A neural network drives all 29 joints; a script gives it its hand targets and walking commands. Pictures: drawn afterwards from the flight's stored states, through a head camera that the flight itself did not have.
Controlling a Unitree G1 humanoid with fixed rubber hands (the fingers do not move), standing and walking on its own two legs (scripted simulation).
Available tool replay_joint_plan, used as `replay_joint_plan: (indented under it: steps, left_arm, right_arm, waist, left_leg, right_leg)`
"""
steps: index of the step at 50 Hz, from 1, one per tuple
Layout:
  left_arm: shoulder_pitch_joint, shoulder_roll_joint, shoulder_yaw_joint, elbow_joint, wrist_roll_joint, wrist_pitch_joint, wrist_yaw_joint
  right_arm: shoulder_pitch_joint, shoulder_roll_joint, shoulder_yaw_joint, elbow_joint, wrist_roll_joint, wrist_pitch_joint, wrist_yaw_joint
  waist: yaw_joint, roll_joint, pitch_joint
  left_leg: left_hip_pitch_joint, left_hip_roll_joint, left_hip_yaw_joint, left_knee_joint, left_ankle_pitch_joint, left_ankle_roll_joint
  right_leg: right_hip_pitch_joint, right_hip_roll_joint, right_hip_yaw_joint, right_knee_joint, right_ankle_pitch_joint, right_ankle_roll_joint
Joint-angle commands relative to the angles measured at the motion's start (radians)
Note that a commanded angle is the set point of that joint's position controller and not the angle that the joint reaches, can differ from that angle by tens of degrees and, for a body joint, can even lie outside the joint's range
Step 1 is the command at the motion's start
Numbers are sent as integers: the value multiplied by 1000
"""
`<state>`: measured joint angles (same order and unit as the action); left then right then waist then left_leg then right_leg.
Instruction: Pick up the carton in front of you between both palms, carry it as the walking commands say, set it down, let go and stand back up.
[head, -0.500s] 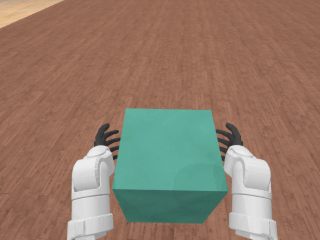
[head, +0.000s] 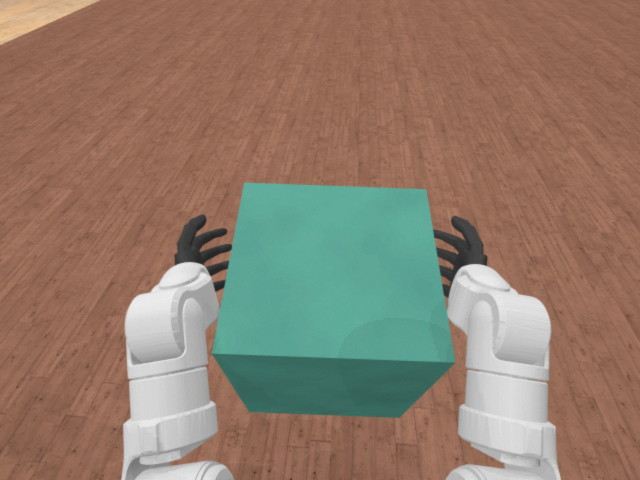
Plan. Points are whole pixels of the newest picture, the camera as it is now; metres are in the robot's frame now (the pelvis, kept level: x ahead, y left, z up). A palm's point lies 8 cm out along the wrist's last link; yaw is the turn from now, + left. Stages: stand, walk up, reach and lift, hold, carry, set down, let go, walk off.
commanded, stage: carry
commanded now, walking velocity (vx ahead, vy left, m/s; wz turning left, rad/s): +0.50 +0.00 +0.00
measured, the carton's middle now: (329, 311) +0.33 -0.01 +0.08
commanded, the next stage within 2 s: none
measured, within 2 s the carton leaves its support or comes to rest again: neither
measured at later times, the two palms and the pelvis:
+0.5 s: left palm (248, 156) +0.59 +0.11 +0.15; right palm (427, 143) +0.63 -0.19 +0.14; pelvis +0.28 -0.08 +0.04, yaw +3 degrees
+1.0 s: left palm (258, 74) +0.91 +0.12 +0.17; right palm (398, 76) +0.90 -0.18 +0.16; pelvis +0.58 -0.02 +0.06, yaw +0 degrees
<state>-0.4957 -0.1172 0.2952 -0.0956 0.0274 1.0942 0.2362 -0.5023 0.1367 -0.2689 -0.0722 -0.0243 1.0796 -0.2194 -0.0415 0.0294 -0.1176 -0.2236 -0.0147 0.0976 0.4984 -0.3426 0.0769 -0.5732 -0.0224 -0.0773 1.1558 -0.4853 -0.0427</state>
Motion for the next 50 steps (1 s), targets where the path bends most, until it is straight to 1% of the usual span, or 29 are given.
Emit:
replay_joint_plan:
  steps: [1, 2, 5, 6, 8, 9, 10, 12, 13, 14, 15, 16, 17, 19, 21, 24, 26, 30, 32, 36, 39, 40, 41, 42, 43, 44, 45, 46, 50]
  left_arm:
    - [-579, -645, -532, -57, -136, -25, -2]
    - [-592, -649, -543, -63, -130, -22, 3]
    - [-540, -623, -517, -74, -107, -17, 5]
    - [-587, -611, -522, -87, -99, -14, 9]
    - [-555, -581, -511, -105, -89, -19, 15]
    - [-548, -592, -515, -107, -87, -17, 17]
    - [-588, -625, -533, -108, -100, -21, 12]
    - [-578, -614, -552, -134, -118, -28, 10]
    - [-534, -611, -551, -106, -113, -28, 7]
    - [-517, -623, -578, -131, -130, -30, 0]
    - [-520, -630, -587, -147, -145, -35, -9]
    - [-551, -657, -635, -151, -169, -37, -11]
    - [-531, -655, -653, -185, -204, -38, -16]
    - [-576, -719, -709, -208, -252, -49, -42]
    - [-644, -766, -734, -258, -290, -63, -60]
    - [-627, -740, -755, -339, -296, -74, -61]
    - [-604, -676, -732, -341, -282, -68, -53]
    - [-502, -593, -665, -248, -211, -20, -30]
    - [-495, -579, -633, -210, -177, -2, -21]
    - [-488, -559, -569, -120, -129, 31, -12]
    - [-539, -607, -571, -101, -143, 36, -11]
    - [-528, -612, -559, -66, -127, 38, -12]
    - [-578, -632, -575, -91, -140, 31, -9]
    - [-600, -645, -572, -100, -131, 32, -10]
    - [-595, -658, -567, -75, -129, 34, -11]
    - [-601, -678, -562, -74, -129, 23, -13]
    - [-623, -703, -539, -34, -113, 18, -14]
    - [-641, -739, -565, -75, -124, 3, -23]
    - [-573, -803, -576, -33, -81, -51, -40]
  right_arm:
    - [-665, 638, 579, -156, 197, -20, 10]
    - [-603, 618, 564, -105, 187, -13, 7]
    - [-596, 614, 592, -125, 214, -11, 11]
    - [-617, 638, 593, -110, 213, -11, 13]
    - [-560, 621, 589, -110, 217, -11, 16]
    - [-589, 661, 598, -122, 239, -18, 17]
    - [-627, 664, 606, -128, 235, -18, 20]
    - [-588, 615, 583, -166, 224, -24, 19]
    - [-574, 640, 600, -143, 209, -16, 18]
    - [-518, 613, 578, -154, 182, -22, 17]
    - [-553, 612, 573, -203, 162, -28, 12]
    - [-508, 627, 562, -178, 145, -15, 12]
    - [-501, 602, 542, -196, 146, -17, 7]
    - [-499, 617, 516, -189, 128, -23, 11]
    - [-591, 649, 536, -260, 138, -45, 22]
    - [-503, 633, 554, -251, 146, -51, 20]
    - [-521, 586, 558, -294, 123, -52, 8]
    - [-453, 525, 550, -206, 123, -5, 4]
    - [-466, 538, 557, -176, 134, 16, 6]
    - [-477, 533, 517, -79, 114, 50, 0]
    - [-526, 574, 497, -52, 120, 60, -1]
    - [-535, 575, 499, -48, 118, 58, -2]
    - [-512, 600, 483, -17, 116, 57, 0]
    - [-507, 580, 471, -3, 96, 52, 1]
    - [-523, 594, 476, 3, 97, 46, -1]
    - [-520, 625, 498, -10, 114, 42, 9]
    - [-578, 694, 537, -8, 130, 34, 17]
    - [-594, 727, 564, -44, 151, 15, 30]
    - [-657, 816, 634, -96, 195, -48, 61]
  waist:
    - [-36, 53, -202]
    - [-39, 84, -205]
    - [-59, 44, -137]
    - [-51, 43, -122]
    - [-9, 38, -91]
    - [-20, 99, -106]
    - [-3, 89, -125]
    - [62, 171, -188]
    - [132, 216, -270]
    - [215, 154, -353]
    - [203, 4, -424]
    - [133, -391, -517]
    - [124, -305, -561]
    - [104, -126, -422]
    - [91, -83, -394]
    - [84, -58, -375]
    - [101, -114, -371]
    - [101, -86, -314]
    - [98, -129, -254]
    - [122, -148, -161]
    - [73, -179, -194]
    - [12, -178, -271]
    - [-17, -74, -359]
    - [-22, 157, -404]
    - [-29, 342, -399]
    - [-23, 215, -387]
    - [-36, 79, -349]
    - [-11, -2, -300]
    - [5, 54, -298]
  left_leg:
    - [472, 300, -408, -182, 216, 177]
    - [471, 305, -406, -170, 224, 184]
    - [509, 312, -394, -154, 243, 193]
    - [453, 297, -391, -194, 206, 172]
    - [273, 239, -246, -255, 252, 109]
    - [195, 208, -192, -301, 355, 97]
    - [116, 200, -125, -304, 550, 86]
    - [115, 214, -37, -155, 1098, 64]
    - [166, 201, 5, 35, 1277, 29]
    - [144, 172, 45, 336, 1141, -19]
    - [-52, 86, 0, 607, 694, -44]
    - [-308, -112, -59, 944, -49, -66]
    - [-366, -85, -246, 1077, -33, -21]
    - [-465, -5, -192, 1080, -81, 12]
    - [-503, 50, -177, 1007, -46, 9]
    - [-522, 80, -138, 798, -76, -2]
    - [-512, 71, -90, 639, -51, -17]
    - [-527, 88, -64, 428, 139, -33]
    - [-516, 78, -24, 325, 189, -37]
    - [-505, 40, 44, 171, 222, -29]
    - [-267, -27, 94, 17, 204, -9]
    - [-48, -48, 114, -31, 239, -10]
    - [199, 37, -3, -34, 189, 6]
    - [377, 277, -404, -51, 192, 74]
    - [507, 377, -707, -155, 241, 200]
    - [499, 392, -678, -122, 233, 219]
    - [427, 352, -578, -110, 307, 204]
    - [325, 332, -506, -131, 244, 160]
    - [245, 287, -330, -223, 243, 113]
  right_leg:
    - [-489, -38, 4, 225, 34, 2]
    - [-530, -35, 0, 326, 27, -5]
    - [-760, -63, 38, 463, -71, -19]
    - [-728, -83, 34, 391, -33, -19]
    - [-500, -101, 22, 124, 78, -11]
    - [-324, -80, -32, -29, 113, -9]
    - [-136, -41, -93, -133, 176, -31]
    - [104, 60, -200, -196, 160, -55]
    - [250, 112, -219, -265, 193, -53]
    - [455, 127, -188, -484, 250, -39]
    - [649, -1, 112, -594, 87, -68]
    - [747, -312, 799, -803, 229, -227]
    - [778, -289, 855, -775, 327, -263]
    - [618, -266, 655, -684, 364, -244]
    - [562, -249, 511, -706, 366, -212]
    - [538, -246, 412, -749, 352, -220]
    - [557, -238, 330, -770, 501, -222]
    - [602, -213, 230, -803, 538, -201]
    - [602, -181, 151, -820, 588, -176]
    - [654, -157, 123, -804, 686, -147]
    - [623, -141, 49, -652, 954, -95]
    - [564, -115, -3, -516, 939, -50]
    - [404, -85, -20, -320, 741, -14]
    - [152, 1, -28, -87, 392, 25]
    - [-127, 135, 31, 117, -20, 31]
    - [-203, 56, 105, 217, -22, 2]
    - [-227, 30, 106, 230, 19, -7]
    - [-200, -22, 125, 150, 74, -13]
    - [-130, -54, 79, -17, 200, 23]
